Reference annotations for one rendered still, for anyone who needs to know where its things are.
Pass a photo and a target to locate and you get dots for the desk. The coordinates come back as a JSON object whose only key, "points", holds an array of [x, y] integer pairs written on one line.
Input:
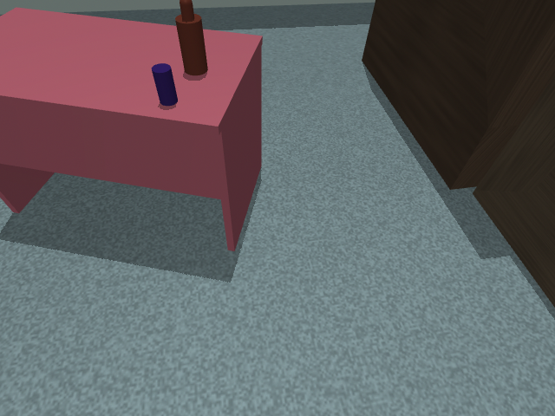
{"points": [[78, 97]]}

